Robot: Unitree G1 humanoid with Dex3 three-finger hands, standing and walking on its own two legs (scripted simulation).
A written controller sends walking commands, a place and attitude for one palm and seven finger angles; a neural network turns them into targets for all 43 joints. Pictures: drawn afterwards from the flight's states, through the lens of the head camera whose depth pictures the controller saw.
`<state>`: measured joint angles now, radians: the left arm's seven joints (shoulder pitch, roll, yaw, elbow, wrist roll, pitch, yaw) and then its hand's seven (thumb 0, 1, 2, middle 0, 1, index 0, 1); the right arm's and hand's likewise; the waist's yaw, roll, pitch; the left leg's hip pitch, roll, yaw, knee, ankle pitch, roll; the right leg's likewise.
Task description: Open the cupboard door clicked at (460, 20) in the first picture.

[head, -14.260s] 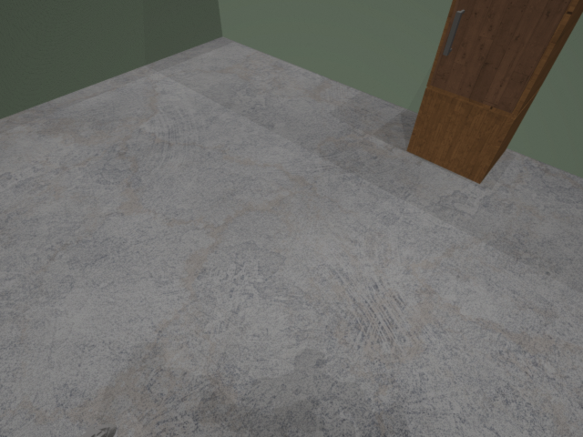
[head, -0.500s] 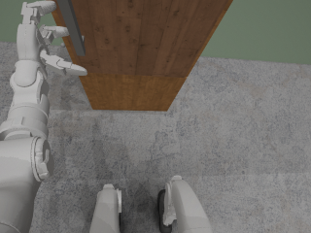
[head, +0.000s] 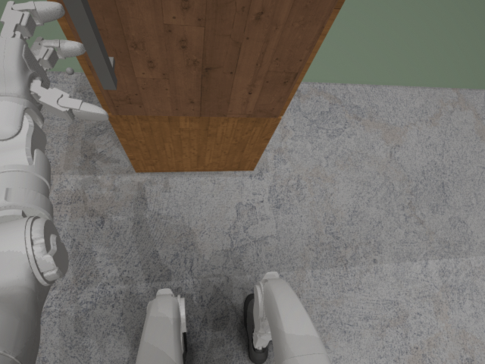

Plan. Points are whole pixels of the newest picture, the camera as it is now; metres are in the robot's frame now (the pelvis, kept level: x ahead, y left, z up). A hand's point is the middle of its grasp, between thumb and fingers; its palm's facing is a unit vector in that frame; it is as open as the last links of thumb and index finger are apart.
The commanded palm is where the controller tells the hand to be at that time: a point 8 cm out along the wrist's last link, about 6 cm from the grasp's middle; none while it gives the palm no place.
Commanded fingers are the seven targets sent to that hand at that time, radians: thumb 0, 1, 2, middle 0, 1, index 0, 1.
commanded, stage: move the hooked fingers beside the handle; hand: left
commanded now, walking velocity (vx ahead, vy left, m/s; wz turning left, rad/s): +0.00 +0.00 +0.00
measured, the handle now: (95, 35) +0.59 +0.18 +0.05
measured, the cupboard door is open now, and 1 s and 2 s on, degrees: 0 0 0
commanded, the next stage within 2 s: slide the fingers in behind the handle in 1.58 s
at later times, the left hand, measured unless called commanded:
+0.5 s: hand (63, 68) +0.54 +0.22 +0.04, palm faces -0.02 -1.00 -0.03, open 14.0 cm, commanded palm +0.53 +0.26 +0.04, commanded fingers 0.00 -0.50 0.30 -0.30 -1.20 -0.30 -1.20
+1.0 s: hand (47, 68) +0.54 +0.24 +0.04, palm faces -0.03 -1.00 -0.04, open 14.0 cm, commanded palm +0.54 +0.26 +0.04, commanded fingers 0.00 -0.50 0.30 -0.30 -1.20 -0.30 -1.20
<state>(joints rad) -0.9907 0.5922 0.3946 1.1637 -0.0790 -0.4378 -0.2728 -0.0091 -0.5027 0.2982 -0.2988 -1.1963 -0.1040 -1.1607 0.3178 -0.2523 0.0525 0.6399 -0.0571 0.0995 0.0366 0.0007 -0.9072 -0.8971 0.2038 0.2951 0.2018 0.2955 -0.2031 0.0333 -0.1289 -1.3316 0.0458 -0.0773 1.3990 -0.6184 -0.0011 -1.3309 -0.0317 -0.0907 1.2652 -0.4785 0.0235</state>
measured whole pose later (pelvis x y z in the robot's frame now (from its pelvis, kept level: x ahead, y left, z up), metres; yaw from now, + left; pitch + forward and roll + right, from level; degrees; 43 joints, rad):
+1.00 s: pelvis -0.01 +0.00 -0.02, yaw -2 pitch +33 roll -6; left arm -1.02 0.76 0.53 1.16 -0.04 -0.36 -0.43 -0.01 -0.50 0.30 -0.30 -1.20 -0.30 -1.20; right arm 0.32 -0.28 0.09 0.59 -0.03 0.09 0.00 0.00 -0.91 -0.90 0.20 0.30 0.20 0.30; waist -0.24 0.03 -0.12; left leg -1.41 0.07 -0.07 1.46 -0.63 0.00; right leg -1.42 -0.01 -0.08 1.31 -0.47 0.03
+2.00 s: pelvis +0.00 +0.00 -0.01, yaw -1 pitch +33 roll -6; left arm -1.00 0.67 0.49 1.12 -0.05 -0.35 -0.35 -0.01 -0.50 0.30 -0.30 -1.20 -0.28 -1.21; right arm 0.32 -0.26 0.08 0.60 -0.04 0.09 0.02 0.00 -0.91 -0.90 0.20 0.30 0.20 0.30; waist -0.23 0.04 -0.13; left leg -1.38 0.06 -0.07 1.43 -0.63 0.00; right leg -1.39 -0.01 -0.08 1.29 -0.47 0.03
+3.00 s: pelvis -0.01 -0.01 +0.00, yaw -1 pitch +31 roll -4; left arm -0.97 0.51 0.42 1.13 -0.03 -0.44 -0.21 -0.01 -0.50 0.30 -0.30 -1.20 -0.29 -1.20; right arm 0.32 -0.25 0.05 0.61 -0.05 0.08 0.03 0.00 -0.91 -0.90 0.20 0.30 0.20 0.30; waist -0.22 0.05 -0.14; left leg -1.34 0.05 -0.05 1.41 -0.62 -0.01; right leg -1.36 -0.02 -0.05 1.30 -0.48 0.02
